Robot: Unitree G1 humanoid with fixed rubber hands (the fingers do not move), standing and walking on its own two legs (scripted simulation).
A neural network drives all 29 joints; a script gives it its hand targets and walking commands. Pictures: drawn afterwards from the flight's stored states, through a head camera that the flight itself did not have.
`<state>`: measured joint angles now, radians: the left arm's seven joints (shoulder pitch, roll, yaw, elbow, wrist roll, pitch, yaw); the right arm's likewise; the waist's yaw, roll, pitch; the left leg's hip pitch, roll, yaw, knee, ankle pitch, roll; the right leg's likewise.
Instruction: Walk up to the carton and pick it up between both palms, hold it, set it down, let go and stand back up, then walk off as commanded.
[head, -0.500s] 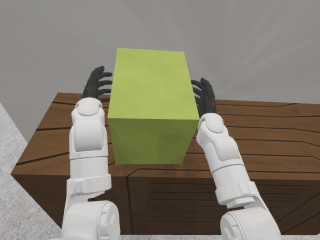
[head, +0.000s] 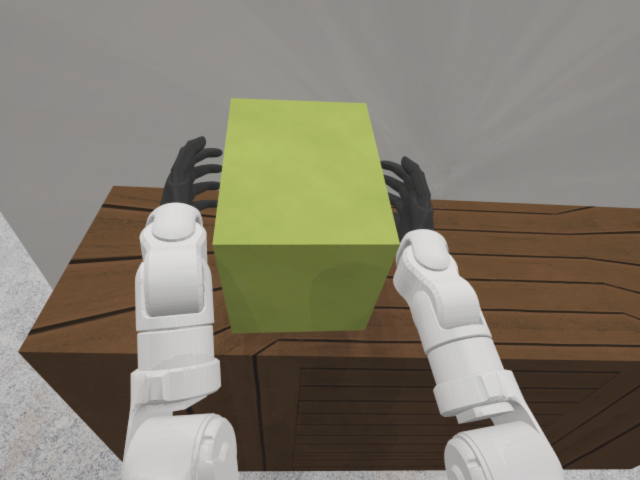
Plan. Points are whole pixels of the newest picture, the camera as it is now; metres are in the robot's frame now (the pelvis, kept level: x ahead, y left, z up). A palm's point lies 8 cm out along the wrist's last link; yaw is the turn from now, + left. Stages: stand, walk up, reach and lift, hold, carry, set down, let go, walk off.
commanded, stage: hold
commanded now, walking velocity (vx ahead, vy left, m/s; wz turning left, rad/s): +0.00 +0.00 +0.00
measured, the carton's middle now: (299, 217) +0.40 +0.01 +0.14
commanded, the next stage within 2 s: none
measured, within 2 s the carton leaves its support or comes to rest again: neither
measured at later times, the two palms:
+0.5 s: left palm (186, 203) +0.36 +0.13 +0.20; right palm (418, 226) +0.34 -0.13 +0.17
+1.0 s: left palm (184, 205) +0.36 +0.14 +0.19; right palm (416, 224) +0.34 -0.13 +0.17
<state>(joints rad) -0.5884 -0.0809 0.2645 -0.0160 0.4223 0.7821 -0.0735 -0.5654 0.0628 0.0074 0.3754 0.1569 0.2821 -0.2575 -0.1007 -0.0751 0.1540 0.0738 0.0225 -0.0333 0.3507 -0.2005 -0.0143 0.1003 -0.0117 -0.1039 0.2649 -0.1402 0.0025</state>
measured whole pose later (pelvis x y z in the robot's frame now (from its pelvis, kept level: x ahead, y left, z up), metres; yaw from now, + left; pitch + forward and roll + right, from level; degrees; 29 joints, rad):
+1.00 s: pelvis +0.00 +0.00 +0.00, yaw +0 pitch -13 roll -1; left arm -0.60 -0.08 0.27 0.00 0.43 0.78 -0.08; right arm -0.58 0.06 0.00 0.39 0.15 0.28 -0.26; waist -0.10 -0.07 0.15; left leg 0.07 0.03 -0.03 0.35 -0.20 -0.02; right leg 0.09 -0.01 -0.10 0.27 -0.14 0.00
